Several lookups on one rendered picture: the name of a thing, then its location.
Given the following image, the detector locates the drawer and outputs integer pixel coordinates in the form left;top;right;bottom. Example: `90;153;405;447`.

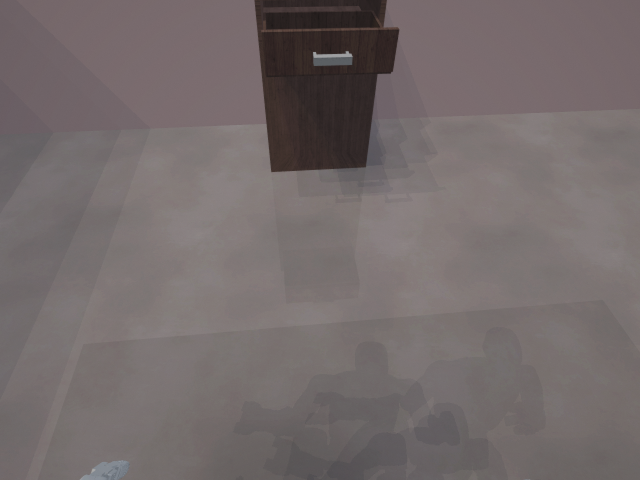
261;11;399;77

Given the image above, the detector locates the left robot hand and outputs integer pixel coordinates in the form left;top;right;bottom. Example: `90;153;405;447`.
80;460;130;480

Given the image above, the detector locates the handle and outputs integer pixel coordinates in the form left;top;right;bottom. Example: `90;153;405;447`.
313;51;353;66

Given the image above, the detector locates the cabinet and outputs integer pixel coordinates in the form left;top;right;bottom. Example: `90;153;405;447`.
254;0;387;172

